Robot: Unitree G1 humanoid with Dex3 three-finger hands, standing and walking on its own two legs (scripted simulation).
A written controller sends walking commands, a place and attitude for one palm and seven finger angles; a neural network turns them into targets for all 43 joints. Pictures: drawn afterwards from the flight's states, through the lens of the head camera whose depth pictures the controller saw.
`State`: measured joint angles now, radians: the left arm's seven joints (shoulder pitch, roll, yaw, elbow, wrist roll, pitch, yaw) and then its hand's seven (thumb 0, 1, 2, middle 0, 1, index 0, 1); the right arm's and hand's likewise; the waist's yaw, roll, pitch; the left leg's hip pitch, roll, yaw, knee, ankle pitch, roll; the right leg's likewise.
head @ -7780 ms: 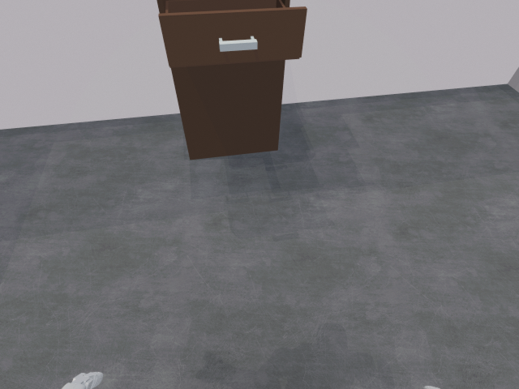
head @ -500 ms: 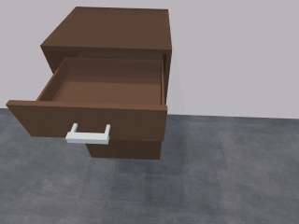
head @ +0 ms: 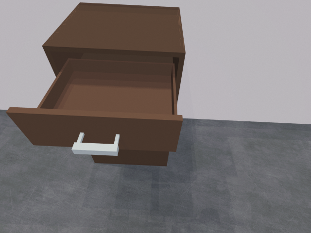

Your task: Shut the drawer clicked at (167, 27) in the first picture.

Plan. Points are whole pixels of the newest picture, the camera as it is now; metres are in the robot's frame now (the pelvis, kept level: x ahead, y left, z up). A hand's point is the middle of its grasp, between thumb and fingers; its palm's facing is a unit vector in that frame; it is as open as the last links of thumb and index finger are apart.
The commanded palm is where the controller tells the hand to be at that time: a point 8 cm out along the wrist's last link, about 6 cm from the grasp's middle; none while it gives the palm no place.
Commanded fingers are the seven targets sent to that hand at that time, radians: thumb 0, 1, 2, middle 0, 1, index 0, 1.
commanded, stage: shuffle to correct the standing spot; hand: left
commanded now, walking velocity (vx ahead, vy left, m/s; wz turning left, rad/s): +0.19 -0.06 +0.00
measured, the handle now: (97, 142) +0.34 +0.19 +0.02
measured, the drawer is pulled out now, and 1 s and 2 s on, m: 0.30 0.30 0.30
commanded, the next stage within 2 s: come to a stop and stand still in 0.08 s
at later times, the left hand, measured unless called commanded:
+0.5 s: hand out of the picture +0.06 +0.14 -0.17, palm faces +0.07 -0.98 -0.21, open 7.3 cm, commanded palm none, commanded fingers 0.00 0.90 0.90 -0.20 -0.30 -0.20 -0.30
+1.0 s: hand out of the picture +0.08 +0.17 -0.17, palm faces -0.04 -0.97 -0.24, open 7.4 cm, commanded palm none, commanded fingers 0.00 0.90 0.90 -0.20 -0.30 -0.20 -0.30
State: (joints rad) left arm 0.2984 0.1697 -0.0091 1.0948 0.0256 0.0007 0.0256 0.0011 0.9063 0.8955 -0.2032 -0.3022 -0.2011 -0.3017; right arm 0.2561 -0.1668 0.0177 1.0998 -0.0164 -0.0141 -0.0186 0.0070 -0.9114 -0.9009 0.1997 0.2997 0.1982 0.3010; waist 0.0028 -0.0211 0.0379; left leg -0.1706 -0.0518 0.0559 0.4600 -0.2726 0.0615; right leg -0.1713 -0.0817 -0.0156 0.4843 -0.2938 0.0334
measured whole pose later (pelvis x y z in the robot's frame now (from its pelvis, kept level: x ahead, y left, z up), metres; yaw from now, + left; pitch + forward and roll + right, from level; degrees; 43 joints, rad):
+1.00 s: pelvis -0.01 -0.02 -0.01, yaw -1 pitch -1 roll +0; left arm 0.20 0.21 -0.02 0.91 0.02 0.02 0.04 0.00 0.90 0.90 -0.21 -0.30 -0.20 -0.30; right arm 0.15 -0.20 -0.01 0.96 -0.02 0.03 0.00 0.01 -0.90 -0.90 0.20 0.30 0.20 0.30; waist 0.00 -0.01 0.06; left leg -0.26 0.00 0.04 0.60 -0.33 0.02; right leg -0.25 -0.04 -0.04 0.59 -0.33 0.02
